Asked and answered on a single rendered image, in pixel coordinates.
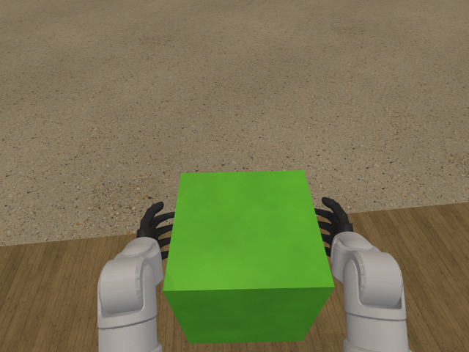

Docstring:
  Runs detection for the robot left hand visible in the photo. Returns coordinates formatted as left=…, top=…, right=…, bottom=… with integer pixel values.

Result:
left=136, top=202, right=175, bottom=260

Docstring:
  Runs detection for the robot right hand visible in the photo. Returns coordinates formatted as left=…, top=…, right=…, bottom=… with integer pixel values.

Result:
left=314, top=197, right=353, bottom=257

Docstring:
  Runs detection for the carton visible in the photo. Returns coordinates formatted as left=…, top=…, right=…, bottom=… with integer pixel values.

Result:
left=163, top=170, right=335, bottom=344

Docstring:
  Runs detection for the robot right forearm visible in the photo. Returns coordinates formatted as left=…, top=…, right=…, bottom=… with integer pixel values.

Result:
left=330, top=232, right=412, bottom=352

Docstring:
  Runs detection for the robot left forearm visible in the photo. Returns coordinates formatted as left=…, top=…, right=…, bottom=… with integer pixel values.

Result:
left=97, top=237, right=163, bottom=352

